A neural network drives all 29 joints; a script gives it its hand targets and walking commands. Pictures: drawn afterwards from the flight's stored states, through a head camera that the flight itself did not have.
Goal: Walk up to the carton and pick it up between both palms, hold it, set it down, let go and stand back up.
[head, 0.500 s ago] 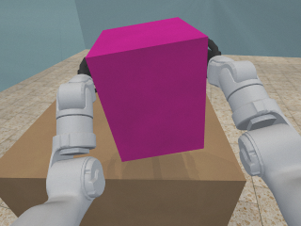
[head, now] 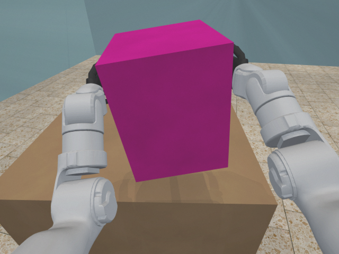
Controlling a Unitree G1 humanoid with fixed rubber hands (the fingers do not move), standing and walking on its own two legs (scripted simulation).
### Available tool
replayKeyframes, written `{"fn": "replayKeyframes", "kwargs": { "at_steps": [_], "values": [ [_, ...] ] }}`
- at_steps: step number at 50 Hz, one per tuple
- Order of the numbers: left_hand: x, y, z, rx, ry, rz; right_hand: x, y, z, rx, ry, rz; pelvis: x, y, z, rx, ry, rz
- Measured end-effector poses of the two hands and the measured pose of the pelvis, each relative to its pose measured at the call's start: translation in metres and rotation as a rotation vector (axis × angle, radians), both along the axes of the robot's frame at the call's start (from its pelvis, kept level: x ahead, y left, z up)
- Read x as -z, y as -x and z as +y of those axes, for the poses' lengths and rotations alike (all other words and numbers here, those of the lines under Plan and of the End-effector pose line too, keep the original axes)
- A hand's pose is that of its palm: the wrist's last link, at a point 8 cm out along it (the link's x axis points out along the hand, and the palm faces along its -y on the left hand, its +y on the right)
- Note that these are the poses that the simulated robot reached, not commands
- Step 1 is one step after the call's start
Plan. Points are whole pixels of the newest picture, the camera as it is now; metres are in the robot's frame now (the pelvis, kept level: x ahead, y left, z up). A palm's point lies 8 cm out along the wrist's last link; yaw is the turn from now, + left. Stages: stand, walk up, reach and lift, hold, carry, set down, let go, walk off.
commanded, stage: hold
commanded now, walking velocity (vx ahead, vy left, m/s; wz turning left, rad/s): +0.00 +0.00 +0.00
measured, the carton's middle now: (169, 97) +0.42 -0.01 +0.25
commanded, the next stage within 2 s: none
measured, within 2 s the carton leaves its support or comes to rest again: neither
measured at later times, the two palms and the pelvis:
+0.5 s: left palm (96, 93) +0.37 +0.15 +0.29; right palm (240, 76) +0.37 -0.16 +0.32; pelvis +0.00 +0.00 +0.00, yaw +0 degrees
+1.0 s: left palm (94, 92) +0.37 +0.16 +0.30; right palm (239, 74) +0.37 -0.16 +0.32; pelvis +0.00 +0.00 +0.00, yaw +0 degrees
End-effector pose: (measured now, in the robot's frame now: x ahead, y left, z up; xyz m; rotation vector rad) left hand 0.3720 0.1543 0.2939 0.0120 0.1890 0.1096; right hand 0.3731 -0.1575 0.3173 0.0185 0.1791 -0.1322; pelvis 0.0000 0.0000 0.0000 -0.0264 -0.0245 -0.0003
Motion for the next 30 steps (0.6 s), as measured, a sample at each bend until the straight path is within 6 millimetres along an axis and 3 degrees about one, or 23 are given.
{"fn": "replayKeyframes", "kwargs": {
  "at_steps": [30],
  "values": [
    [-0.0015, 0.0023, -0.0027, 0.000, -0.002, -0.007, 0.0001, 0.0028, -0.0028, 0.002, -0.007, -0.001, 0.0003, 0.0024, -0.0003, -0.001, 0.001, 0.002]
  ]
}}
